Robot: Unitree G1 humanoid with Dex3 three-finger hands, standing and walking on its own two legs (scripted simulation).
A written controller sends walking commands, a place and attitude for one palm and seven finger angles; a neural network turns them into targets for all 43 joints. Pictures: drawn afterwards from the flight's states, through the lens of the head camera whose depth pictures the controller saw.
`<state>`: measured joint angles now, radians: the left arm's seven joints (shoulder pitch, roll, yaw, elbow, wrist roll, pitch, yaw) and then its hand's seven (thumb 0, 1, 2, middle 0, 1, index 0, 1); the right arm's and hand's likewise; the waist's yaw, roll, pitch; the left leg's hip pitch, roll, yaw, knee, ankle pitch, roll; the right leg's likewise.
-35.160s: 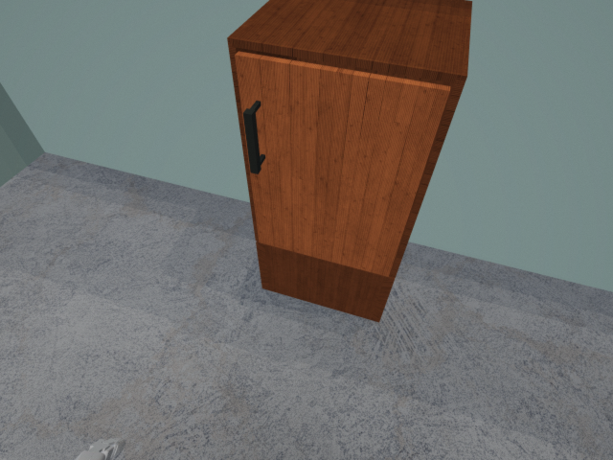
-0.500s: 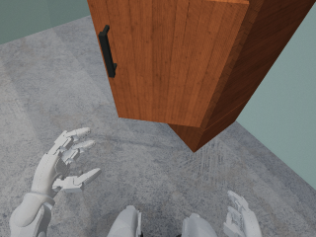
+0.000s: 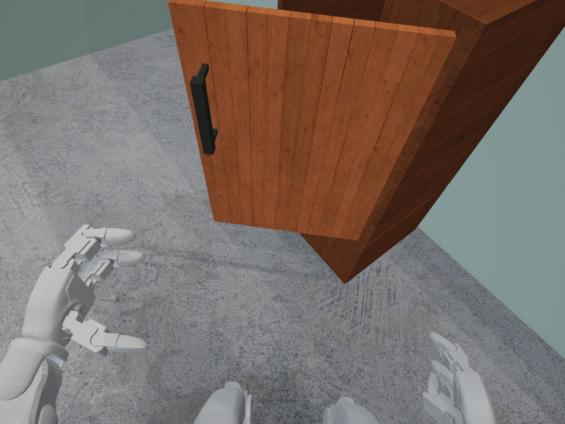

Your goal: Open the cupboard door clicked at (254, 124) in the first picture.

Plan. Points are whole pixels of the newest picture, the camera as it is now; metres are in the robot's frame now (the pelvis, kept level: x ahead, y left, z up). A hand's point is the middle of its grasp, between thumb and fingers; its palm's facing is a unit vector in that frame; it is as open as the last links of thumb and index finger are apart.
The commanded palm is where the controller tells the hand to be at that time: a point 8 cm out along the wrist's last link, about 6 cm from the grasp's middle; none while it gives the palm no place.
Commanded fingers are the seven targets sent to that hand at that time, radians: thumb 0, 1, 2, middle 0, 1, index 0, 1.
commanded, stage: raise the hand with hooked fingers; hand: left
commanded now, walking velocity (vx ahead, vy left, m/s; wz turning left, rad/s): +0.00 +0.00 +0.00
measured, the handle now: (206, 111) +0.61 +0.18 +0.05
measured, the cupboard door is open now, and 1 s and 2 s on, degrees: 45 45 45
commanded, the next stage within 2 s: move the hooked fingers beside the handle in 0.88 s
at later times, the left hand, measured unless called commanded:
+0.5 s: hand (88, 259) +0.30 +0.27 +0.06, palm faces -0.06 -1.00 -0.04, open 14.0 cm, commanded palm +0.27 +0.31 +0.06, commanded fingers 0.00 -0.50 0.30 -0.30 -1.20 -0.30 -1.20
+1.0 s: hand (95, 266) +0.29 +0.26 +0.06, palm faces -0.06 -1.00 -0.05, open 14.0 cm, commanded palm +0.27 +0.31 +0.06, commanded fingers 0.00 -0.50 0.30 -0.30 -1.20 -0.30 -1.20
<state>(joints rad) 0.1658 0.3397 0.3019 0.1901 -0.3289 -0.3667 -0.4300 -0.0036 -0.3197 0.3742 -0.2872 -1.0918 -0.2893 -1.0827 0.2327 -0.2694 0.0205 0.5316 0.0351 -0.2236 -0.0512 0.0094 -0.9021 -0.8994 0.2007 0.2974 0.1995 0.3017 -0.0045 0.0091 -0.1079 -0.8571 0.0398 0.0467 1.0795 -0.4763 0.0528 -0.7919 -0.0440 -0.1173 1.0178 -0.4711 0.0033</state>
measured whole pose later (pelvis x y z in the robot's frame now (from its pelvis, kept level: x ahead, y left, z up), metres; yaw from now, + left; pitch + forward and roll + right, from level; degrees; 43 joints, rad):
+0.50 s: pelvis +0.01 +0.00 +0.01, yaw -1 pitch +15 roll -3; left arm -0.02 0.45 0.44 0.41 -0.39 -0.32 -0.59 -0.01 -0.49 0.30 -0.30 -1.20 -0.30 -1.19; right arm 0.29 -0.29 0.03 0.56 0.04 -0.20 -0.06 0.01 -0.90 -0.90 0.20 0.30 0.20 0.30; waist -0.02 0.02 -0.10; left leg -0.83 0.05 0.05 1.03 -0.46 0.05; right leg -0.77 -0.03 -0.11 0.97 -0.45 0.00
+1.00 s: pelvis +0.00 -0.01 +0.01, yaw -1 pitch +15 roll -3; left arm -0.01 0.43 0.43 0.41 -0.38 -0.33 -0.58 -0.01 -0.50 0.30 -0.30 -1.20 -0.30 -1.20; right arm 0.27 -0.28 0.05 0.54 0.04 -0.20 -0.06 0.01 -0.90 -0.90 0.20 0.30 0.20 0.30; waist -0.01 0.02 -0.10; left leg -0.84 0.05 0.05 1.04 -0.46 0.04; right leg -0.78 -0.03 -0.11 0.98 -0.45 -0.01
